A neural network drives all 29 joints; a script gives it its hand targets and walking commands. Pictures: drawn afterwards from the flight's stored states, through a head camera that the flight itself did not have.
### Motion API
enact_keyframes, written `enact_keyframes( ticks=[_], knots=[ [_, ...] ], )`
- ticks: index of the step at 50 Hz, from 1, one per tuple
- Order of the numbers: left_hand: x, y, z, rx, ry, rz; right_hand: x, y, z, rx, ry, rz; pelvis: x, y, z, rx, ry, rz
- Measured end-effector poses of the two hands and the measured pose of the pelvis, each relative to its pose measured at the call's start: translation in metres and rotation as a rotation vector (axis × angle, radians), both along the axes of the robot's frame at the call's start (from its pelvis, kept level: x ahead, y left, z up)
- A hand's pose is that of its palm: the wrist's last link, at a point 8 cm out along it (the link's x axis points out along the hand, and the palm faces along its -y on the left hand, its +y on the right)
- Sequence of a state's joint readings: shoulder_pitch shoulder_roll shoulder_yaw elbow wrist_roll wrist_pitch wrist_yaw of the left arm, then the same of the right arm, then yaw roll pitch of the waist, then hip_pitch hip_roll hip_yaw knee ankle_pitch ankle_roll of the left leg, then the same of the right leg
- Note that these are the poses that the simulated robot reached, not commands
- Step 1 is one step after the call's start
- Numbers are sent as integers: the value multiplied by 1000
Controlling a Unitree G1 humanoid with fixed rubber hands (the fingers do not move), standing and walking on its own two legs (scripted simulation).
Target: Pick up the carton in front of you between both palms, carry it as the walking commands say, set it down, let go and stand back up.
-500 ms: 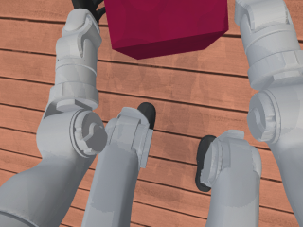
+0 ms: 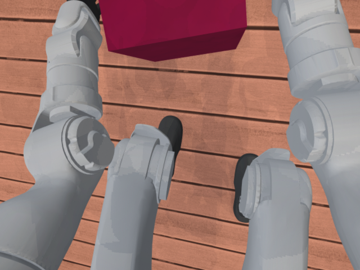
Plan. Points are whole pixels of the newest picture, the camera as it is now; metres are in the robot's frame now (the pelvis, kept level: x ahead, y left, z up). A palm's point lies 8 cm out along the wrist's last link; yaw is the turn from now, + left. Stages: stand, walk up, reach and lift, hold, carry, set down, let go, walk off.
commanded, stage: set down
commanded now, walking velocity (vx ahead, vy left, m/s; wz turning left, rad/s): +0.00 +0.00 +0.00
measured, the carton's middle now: out of the picture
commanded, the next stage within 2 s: let go in 1.60 s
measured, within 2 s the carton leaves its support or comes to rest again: neither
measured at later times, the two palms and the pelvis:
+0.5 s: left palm (86, 24) +0.48 +0.27 -0.19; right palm out of the picture +0.58 -0.10 -0.20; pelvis -0.01 +0.01 +0.00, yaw +1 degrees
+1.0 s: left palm out of the picture +0.49 +0.27 -0.06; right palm out of the picture +0.62 -0.08 -0.05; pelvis +0.00 +0.02 +0.07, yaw +0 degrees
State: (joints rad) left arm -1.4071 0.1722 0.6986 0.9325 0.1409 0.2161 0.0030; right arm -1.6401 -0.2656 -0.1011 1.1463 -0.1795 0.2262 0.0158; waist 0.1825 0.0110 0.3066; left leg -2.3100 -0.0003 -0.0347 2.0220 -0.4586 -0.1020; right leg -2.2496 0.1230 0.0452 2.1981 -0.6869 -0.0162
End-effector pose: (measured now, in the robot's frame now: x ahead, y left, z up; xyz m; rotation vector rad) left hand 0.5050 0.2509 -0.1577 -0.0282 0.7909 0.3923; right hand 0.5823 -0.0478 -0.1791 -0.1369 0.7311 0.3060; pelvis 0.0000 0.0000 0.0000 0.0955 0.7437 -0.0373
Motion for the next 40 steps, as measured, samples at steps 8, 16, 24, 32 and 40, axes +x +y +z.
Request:
enact_keyframes(
  ticks=[8, 16, 24, 32, 40],
  knots=[
    [-1, 6, -6, 0, 12, -12, 0, 3, -4, 23, -13, 9, 0, 3, -2, -2, -19, 2],
    [-5, 5, -9, -5, 7, 3, -1, 1, -9, 5, -31, 30, -3, 5, -4, 4, -48, 5],
    [-24, 14, -27, 22, 34, 44, 0, -43, -26, -96, -27, -46, -6, 9, -1, 9, -64, 6],
    [-14, 18, -15, 30, -37, 47, 25, -46, 8, -84, -95, -49, -7, 14, 3, 1, -39, -3],
    [-6, 15, 34, 12, -137, 77, 36, -31, 61, -108, -144, -47, -6, 15, 19, -20, -10, 23]
  ],
)
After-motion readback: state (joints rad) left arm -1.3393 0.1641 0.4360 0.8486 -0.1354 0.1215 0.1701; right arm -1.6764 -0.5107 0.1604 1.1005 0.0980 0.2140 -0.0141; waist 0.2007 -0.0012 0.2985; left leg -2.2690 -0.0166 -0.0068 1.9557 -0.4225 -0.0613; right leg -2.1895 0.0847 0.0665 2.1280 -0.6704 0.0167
